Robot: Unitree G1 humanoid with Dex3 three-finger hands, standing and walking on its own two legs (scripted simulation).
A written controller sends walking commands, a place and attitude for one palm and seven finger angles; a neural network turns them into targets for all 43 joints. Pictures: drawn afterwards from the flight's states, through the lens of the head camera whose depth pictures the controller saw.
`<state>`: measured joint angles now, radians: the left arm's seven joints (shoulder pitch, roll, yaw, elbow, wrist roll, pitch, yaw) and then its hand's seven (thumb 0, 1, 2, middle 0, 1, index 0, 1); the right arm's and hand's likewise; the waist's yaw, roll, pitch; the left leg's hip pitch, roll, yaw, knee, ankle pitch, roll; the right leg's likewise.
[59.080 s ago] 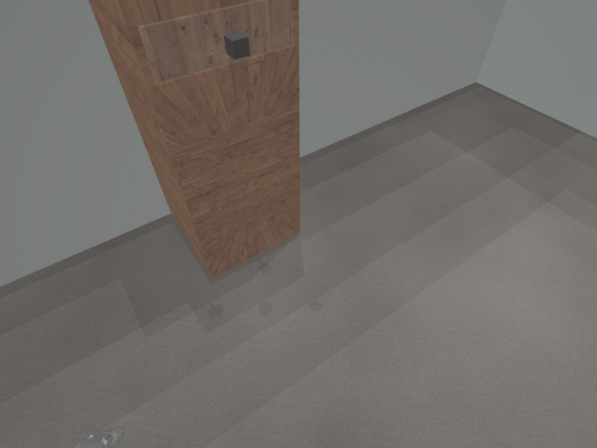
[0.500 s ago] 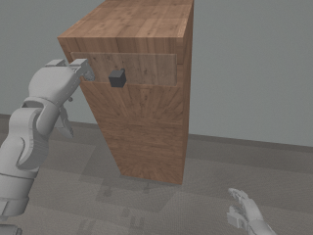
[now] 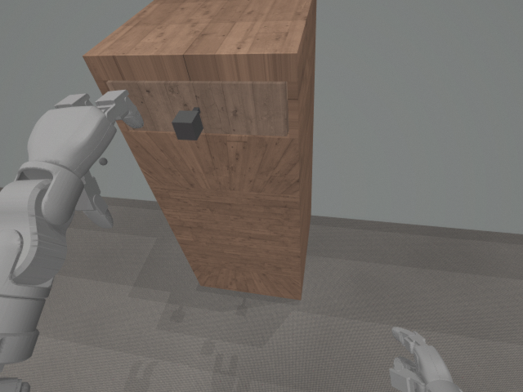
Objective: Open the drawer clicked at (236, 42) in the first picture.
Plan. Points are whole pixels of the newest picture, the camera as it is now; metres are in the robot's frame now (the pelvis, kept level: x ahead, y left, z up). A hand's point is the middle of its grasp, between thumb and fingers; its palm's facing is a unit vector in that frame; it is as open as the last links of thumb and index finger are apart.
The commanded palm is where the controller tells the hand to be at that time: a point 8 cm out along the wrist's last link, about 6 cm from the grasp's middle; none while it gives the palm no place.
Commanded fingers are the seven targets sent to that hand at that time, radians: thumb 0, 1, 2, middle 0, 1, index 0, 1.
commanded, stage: move the hooked fingers above the handle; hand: left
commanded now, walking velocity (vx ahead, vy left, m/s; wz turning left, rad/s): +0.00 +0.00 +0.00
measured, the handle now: (191, 119) +0.58 +0.24 +0.11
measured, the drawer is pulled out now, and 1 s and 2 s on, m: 0.00 0.00 0.00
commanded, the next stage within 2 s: none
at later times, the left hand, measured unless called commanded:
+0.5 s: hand (130, 154) +0.38 +0.25 +0.19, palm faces +0.02 -0.01 -1.00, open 13.9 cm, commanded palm +0.35 +0.25 +0.26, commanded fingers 0.00 -0.50 0.30 -0.30 -1.20 -0.30 -1.20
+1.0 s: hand (161, 139) +0.43 +0.23 +0.18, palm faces -0.02 +0.00 -1.00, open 13.9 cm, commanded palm +0.42 +0.24 +0.25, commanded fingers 0.00 -0.50 0.30 -0.30 -1.20 -0.30 -1.20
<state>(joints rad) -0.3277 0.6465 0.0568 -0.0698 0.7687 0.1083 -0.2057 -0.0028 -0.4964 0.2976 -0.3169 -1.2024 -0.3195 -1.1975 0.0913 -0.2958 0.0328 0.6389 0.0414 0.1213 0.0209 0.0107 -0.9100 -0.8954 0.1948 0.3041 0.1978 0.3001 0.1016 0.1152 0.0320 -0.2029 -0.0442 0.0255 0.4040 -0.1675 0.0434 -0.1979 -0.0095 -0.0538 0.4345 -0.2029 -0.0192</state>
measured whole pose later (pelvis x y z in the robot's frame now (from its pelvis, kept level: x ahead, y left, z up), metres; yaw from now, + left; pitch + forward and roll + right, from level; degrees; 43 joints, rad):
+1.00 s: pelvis +0.03 +0.01 +0.00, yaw +1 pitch +4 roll +0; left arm -0.64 0.61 -0.09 0.36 0.85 -0.04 -0.23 0.00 -0.49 0.30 -0.32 -1.20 -0.32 -1.20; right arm 0.17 -0.29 0.01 0.64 0.05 0.16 -0.03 0.01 -0.91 -0.90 0.20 0.30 0.20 0.30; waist 0.04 0.09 -0.01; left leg -0.28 -0.05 0.02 0.42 -0.20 0.05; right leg -0.27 -0.02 -0.06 0.43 -0.23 -0.01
